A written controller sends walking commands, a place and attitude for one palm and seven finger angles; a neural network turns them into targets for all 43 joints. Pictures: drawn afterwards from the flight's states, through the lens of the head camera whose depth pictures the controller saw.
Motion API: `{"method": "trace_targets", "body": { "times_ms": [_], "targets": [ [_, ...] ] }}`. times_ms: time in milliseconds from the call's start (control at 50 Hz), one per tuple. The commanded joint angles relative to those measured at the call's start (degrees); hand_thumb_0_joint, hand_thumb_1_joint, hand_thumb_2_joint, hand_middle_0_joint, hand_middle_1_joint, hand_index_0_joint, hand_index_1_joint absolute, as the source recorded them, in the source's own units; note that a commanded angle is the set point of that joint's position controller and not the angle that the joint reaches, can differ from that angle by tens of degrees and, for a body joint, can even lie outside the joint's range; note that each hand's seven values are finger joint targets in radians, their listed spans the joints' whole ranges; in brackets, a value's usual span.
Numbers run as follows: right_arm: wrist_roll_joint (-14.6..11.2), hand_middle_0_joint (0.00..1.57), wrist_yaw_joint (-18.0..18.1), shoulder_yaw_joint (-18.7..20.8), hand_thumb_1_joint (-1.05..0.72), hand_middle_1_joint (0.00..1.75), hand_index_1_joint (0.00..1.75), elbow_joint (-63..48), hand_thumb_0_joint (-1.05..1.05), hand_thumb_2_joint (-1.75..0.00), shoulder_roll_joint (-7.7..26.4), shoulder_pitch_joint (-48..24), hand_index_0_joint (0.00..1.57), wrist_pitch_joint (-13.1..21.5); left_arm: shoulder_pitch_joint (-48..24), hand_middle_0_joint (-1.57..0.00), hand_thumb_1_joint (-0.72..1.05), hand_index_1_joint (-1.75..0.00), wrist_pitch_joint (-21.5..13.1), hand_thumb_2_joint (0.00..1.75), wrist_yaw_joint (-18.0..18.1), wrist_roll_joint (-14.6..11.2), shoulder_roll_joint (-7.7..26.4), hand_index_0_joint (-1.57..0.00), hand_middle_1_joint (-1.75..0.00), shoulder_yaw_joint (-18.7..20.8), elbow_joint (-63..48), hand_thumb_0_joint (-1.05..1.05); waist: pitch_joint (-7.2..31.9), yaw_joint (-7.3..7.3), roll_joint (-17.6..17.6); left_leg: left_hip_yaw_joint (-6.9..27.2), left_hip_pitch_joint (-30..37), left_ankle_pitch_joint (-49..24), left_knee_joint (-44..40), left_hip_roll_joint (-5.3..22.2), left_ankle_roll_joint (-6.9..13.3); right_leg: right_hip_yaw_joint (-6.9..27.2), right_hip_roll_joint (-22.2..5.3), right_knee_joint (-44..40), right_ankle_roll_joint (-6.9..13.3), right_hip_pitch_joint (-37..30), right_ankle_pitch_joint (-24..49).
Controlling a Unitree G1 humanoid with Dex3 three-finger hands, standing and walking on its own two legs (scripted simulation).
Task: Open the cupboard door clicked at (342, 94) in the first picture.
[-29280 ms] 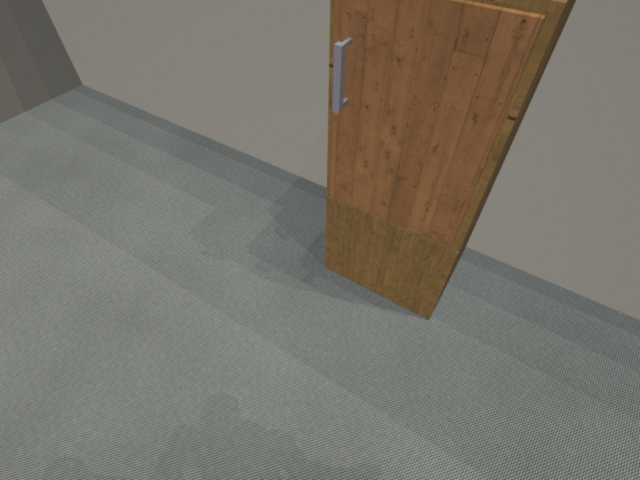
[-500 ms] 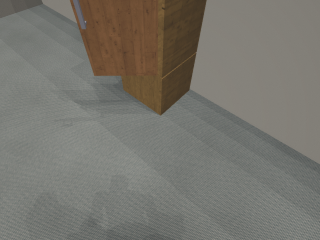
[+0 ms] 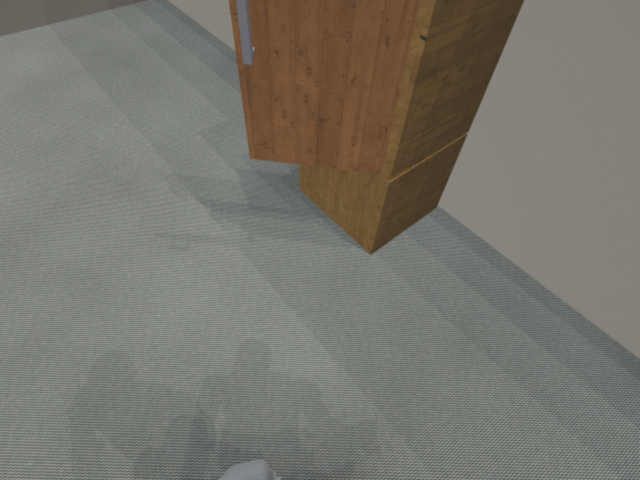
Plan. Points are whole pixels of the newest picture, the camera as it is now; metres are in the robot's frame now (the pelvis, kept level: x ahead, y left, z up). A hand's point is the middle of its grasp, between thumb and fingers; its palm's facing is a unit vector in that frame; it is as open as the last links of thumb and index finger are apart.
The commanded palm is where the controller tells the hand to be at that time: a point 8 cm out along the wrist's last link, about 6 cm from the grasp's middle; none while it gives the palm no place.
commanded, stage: take the last steps up to it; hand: left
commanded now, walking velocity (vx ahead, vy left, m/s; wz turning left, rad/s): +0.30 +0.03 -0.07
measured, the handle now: (246, 22) +0.95 +0.25 +0.08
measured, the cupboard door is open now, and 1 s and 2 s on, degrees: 43 43 43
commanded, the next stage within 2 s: come to a stop and stand still in 0.82 s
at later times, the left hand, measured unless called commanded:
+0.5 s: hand (229, 374) +0.27 +0.16 -0.14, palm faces -0.01 -0.98 -0.19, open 7.3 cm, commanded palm none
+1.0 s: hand (205, 311) +0.38 +0.23 -0.15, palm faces +0.00 -0.98 -0.18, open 7.2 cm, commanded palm none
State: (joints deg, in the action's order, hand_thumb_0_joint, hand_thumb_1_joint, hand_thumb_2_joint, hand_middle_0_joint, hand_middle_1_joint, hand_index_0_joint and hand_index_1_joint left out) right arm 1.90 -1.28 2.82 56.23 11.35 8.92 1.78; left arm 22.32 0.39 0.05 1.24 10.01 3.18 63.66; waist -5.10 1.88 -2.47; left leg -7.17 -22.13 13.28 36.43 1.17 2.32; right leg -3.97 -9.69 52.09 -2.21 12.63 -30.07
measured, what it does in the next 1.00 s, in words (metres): walks ahead: right foot, then left foot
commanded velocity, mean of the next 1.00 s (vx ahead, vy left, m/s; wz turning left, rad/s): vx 0.20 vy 0.01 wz -0.02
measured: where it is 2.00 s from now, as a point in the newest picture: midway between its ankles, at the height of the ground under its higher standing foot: (307, 425)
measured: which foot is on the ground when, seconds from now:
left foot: down 0.00-0.38, up 0.40-0.72, down 0.74-1.00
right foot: up 0.00-0.36, down 0.38-0.74, up 0.76-1.00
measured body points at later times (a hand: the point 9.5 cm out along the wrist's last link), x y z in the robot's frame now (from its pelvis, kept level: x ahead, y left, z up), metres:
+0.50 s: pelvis +0.17 +0.00 +0.02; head +0.19 -0.02 +0.47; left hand +0.27 +0.21 -0.12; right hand +0.12 -0.22 -0.15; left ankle +0.11 +0.11 -0.65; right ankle +0.18 -0.10 -0.72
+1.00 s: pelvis +0.34 +0.06 +0.02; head +0.37 +0.06 +0.47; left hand +0.38 +0.29 -0.14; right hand +0.35 -0.17 -0.13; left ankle +0.34 +0.14 -0.72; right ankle +0.36 -0.07 -0.68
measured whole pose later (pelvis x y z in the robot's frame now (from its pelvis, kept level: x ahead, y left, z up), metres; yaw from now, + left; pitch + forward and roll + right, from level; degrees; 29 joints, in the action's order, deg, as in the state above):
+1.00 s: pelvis +0.34 +0.06 +0.02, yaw -3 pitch +1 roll +0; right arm 1.9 1.4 1.0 61.3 8.5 15.4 3.1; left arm 12.7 -0.1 0.5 1.2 9.6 2.7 61.4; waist -2.9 0.4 -1.2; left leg -9.3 -11.1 12.6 23.1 0.4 2.9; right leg -4.0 -4.9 49.4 -0.6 26.1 -17.6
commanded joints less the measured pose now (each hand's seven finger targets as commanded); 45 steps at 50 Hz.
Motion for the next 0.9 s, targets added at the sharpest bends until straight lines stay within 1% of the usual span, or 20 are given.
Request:
{"method": "trace_targets", "body": {
  "times_ms": [0, 80, 220, 300, 320, 340, 360, 380, 420, 460, 500, 600, 640, 680, 700, 720, 740, 760, 800, 880],
  "targets": [
    [-0.1, 0.20, 2.3, 1.8, -0.90, 0.30, 0.30, 0.9, 0.00, -0.90, 8.0, 11.4, 0.20, 0.6, -8.4, -0.20, 0.90, -0.30, -2.4, 0.90, -0.5, 0.2, 3.5, -0.20, -0.30, 0.6, -7.8, 0.00, 2.6, -4.85, 10.7, 23.2, 12.7, 14.3, -25.8, 19.1, 8.1, 2.8, 0.6, 21.1, 3.1, 24.3, 6.4],
    [-0.2, 0.20, 2.6, 1.1, -0.90, 0.30, 0.30, 1.5, 0.00, -0.90, 5.0, 10.4, 0.20, 2.2, -5.6, -0.20, 0.90, -0.30, -1.3, 0.90, -0.9, 0.4, 1.0, -0.20, -0.30, 0.4, -6.7, 0.00, 2.8, -1.80, 6.5, 13.4, 10.8, 0.9, -27.4, 15.6, 8.1, 1.9, 1.0, 10.2, 2.0, 19.8, 12.1],
    [-0.1, 0.20, 2.0, 0.9, -0.90, 0.30, 0.30, 3.4, 0.00, -0.90, 5.7, 12.0, 0.20, 1.9, -13.1, -0.20, 0.90, -0.30, -1.6, 0.90, -1.3, 0.3, 1.7, -0.20, -0.30, 0.5, -10.3, 0.00, 0.7, -2.20, 6.0, 9.8, 11.7, -0.1, -27.1, 15.2, 8.8, -0.2, 3.3, -10.4, 1.8, 12.9, 15.7],
    [-0.1, 0.20, 2.0, 0.6, -0.90, 0.30, 0.30, 4.8, 0.00, -0.90, 5.2, 13.0, 0.20, 1.5, -11.3, -0.20, 0.90, -0.30, -2.3, 0.90, -1.1, 0.4, 3.0, -0.20, -0.30, 0.7, -9.8, 0.00, 1.1, -0.64, 3.5, 7.5, 10.5, -2.5, -18.8, 12.1, 5.6, -2.9, 6.5, -20.6, 2.3, 1.7, 18.2],
    [-0.4, 0.20, 2.0, 0.3, -0.90, 0.30, 0.30, 4.9, 0.00, -0.90, 4.4, 12.5, 0.20, 1.5, -7.1, -0.20, 0.90, -0.30, -2.6, 0.90, -0.9, 0.5, 4.6, -0.20, -0.30, 1.3, -8.4, 0.00, 2.1, 1.35, 1.5, 5.1, 6.2, -2.8, -11.8, 9.0, 3.6, -1.2, 5.8, -24.2, 3.3, -6.9, 18.0],
    [-1.0, 0.20, 1.7, 0.0, -0.90, 0.30, 0.30, 4.2, 0.00, -0.90, 2.7, 12.3, 0.20, 1.7, 0.0, -0.20, 0.90, -0.30, -3.4, 0.90, -0.5, 0.7, 8.5, -0.20, -0.30, 2.2, -6.4, 0.00, 5.6, 3.97, -5.9, 0.1, -3.3, 0.9, 1.7, 3.2, 0.7, 11.4, -3.2, -27.9, 7.5, -18.7, 15.8],
    [-1.0, 0.20, 1.4, -0.1, -0.90, 0.30, 0.30, 2.6, 0.00, -0.90, 2.2, 11.7, 0.20, 1.7, 6.1, -0.20, 0.90, -0.30, -3.5, 0.90, -0.2, 0.1, 13.2, -0.20, -0.30, 3.1, -4.5, 0.00, 7.0, 5.10, -15.6, -2.8, -14.1, 19.2, 17.6, -2.3, -1.7, 27.9, -15.1, -36.1, 14.3, -25.5, 17.2],
    [-0.9, 0.20, 1.5, 0.3, -0.90, 0.30, 0.30, 2.2, 0.00, -0.90, 4.1, 8.2, 0.20, 1.4, 6.4, -0.20, 0.90, -0.30, -3.9, 0.90, 0.3, -0.4, 12.2, -0.20, -0.30, 3.1, -4.3, 0.00, 7.2, 5.90, -14.5, 4.5, -16.0, 20.2, 28.0, -0.2, -1.4, 32.6, -16.7, -38.8, 16.3, -21.6, 18.1],
    [-0.8, 0.20, 1.4, 0.6, -0.90, 0.30, 0.30, 2.1, 0.00, -0.90, 2.7, 5.2, 0.20, 1.2, -1.4, -0.20, 0.90, -0.30, -3.8, 0.90, 1.0, -0.4, 7.5, -0.20, -0.30, 1.9, -6.3, 0.00, 2.7, 2.27, -4.4, 8.4, -16.9, 10.7, 30.1, 4.2, -2.0, 21.6, -13.6, -39.5, 14.4, -13.5, 18.8],
    [-0.5, 0.20, 1.0, 0.2, -0.90, 0.30, 0.30, 3.3, 0.00, -0.90, 0.4, 7.8, 0.20, 0.2, -4.3, -0.20, 0.90, -0.30, -4.6, 0.90, 0.9, -0.3, 4.7, -0.20, -0.30, 1.0, -6.7, 0.00, 3.1, -0.76, -4.6, 6.9, -10.9, 6.1, 24.2, 5.3, -3.4, 11.4, -9.7, -40.7, 11.6, -6.7, 23.9],
    [-0.6, 0.20, 0.6, 0.4, -0.90, 0.30, 0.30, 3.8, 0.00, -0.90, -1.3, 8.9, 0.20, -0.4, -5.0, -0.20, 0.90, -0.30, -5.0, 0.90, 0.7, 0.1, 4.1, -0.20, -0.30, 1.1, -6.1, 0.00, 2.1, -1.95, -5.4, 4.3, -6.9, 4.3, 16.7, 4.7, -4.2, 6.2, -7.3, -42.1, 10.5, -3.0, 23.8],
    [-0.5, 0.20, -0.3, 0.3, -0.90, 0.30, 0.30, 1.7, 0.00, -0.90, -1.7, 4.5, 0.20, 0.3, -3.8, -0.20, 0.90, -0.30, -4.9, 0.90, 0.2, 0.2, 6.8, -0.20, -0.30, 1.5, -4.2, 0.00, 1.9, -0.66, -5.5, 0.9, -2.3, 1.5, 1.5, 2.4, -4.1, 4.5, -6.6, -40.0, 10.1, -3.8, 21.2],
    [-0.4, 0.20, -0.2, 0.4, -0.90, 0.30, 0.30, 1.9, 0.00, -0.90, -0.4, 5.9, 0.20, 0.7, -4.6, -0.20, 0.90, -0.30, -4.3, 0.90, 0.1, 0.0, 7.8, -0.20, -0.30, 1.6, -3.6, 0.00, 1.8, -2.03, -5.5, -0.1, 3.1, -1.3, -4.0, 1.3, -3.7, 3.6, -5.8, -37.4, 9.0, -2.0, 18.6],
    [-0.3, 0.20, 0.3, 0.8, -0.90, 0.30, 0.30, 3.8, 0.00, -0.90, 2.1, 10.8, 0.20, 1.4, -5.0, -0.20, 0.90, -0.30, -3.7, 0.90, 0.0, -0.3, 7.4, -0.20, -0.30, 1.5, -3.6, 0.00, 3.6, -4.62, -0.8, -1.1, 15.2, -2.3, -10.1, 0.3, -3.3, 0.9, -2.9, -29.3, 7.0, 3.0, 18.4],
    [0.0, 0.20, 0.8, 1.7, -0.90, 0.30, 0.30, 4.8, 0.00, -0.90, 6.2, 15.7, 0.20, 1.7, -4.3, -0.20, 0.90, -0.30, -3.4, 0.90, -0.3, -0.3, 5.7, -0.20, -0.30, 1.1, -4.0, 0.00, 6.3, -6.49, 7.6, 7.2, 23.3, -2.1, -11.9, 6.4, -0.6, -1.6, 1.2, -17.6, 5.0, 9.6, 15.3],
    [0.8, 0.20, 1.7, 3.1, -0.90, 0.30, 0.30, 5.4, 0.00, -0.90, 12.4, 21.8, 0.20, 1.7, -3.9, -0.20, 0.90, -0.30, -3.4, 0.90, -0.4, -0.7, 2.5, -0.20, -0.30, 0.5, -5.6, 0.00, 8.8, -8.52, 20.0, 24.6, 29.2, -1.6, -17.7, 19.4, 5.7, -6.9, 7.7, -2.1, 2.7, 18.8, -0.2],
    [0.6, 0.20, 2.1, 2.9, -0.90, 0.30, 0.30, 5.6, 0.00, -0.90, 12.6, 23.3, 0.20, 1.0, -7.0, -0.20, 0.90, -0.30, -3.3, 0.90, 0.0, 0.0, 3.5, -0.20, -0.30, 0.2, -7.3, 0.00, 8.7, -9.21, 16.6, 29.9, 25.6, 3.2, -21.9, 23.4, 9.3, -1.9, 8.2, 9.4, 3.7, 21.0, -6.1],
    [0.4, 0.20, 2.5, 2.5, -0.90, 0.30, 0.30, 4.8, 0.00, -0.90, 11.5, 19.9, 0.20, 1.0, -9.5, -0.20, 0.90, -0.30, -3.2, 0.90, 0.1, -0.1, 2.7, -0.20, -0.30, 0.1, -7.6, 0.00, 6.7, -7.86, 16.6, 30.0, 21.5, 5.2, -23.3, 23.1, 10.0, 1.3, 5.8, 16.3, 4.0, 24.4, -2.2],
    [-0.1, 0.20, 2.7, 0.9, -0.90, 0.30, 0.30, 2.6, 0.00, -0.90, 6.4, 12.5, 0.20, 1.6, -8.6, -0.20, 0.90, -0.30, -2.9, 0.90, -0.7, 0.2, 3.1, -0.20, -0.30, 0.3, -5.9, 0.00, 2.4, -4.07, 10.5, 21.3, 12.7, 2.5, -25.1, 19.8, 7.8, 3.5, 2.5, 16.9, 3.5, 22.6, 6.4],
    [-0.3, 0.20, 3.1, 0.0, -0.90, 0.30, 0.30, 3.4, 0.00, -0.90, 4.9, 12.0, 0.20, 2.7, -5.5, -0.20, 0.90, -0.30, -1.8, 0.90, -0.7, 0.1, 0.6, -0.20, -0.30, -0.4, -4.4, 0.00, 6.4, -2.05, 7.6, 9.3, 14.3, -18.7, -23.0, 15.7, 6.9, 1.9, 3.1, 5.6, 1.9, 16.3, 10.8]
  ]
}}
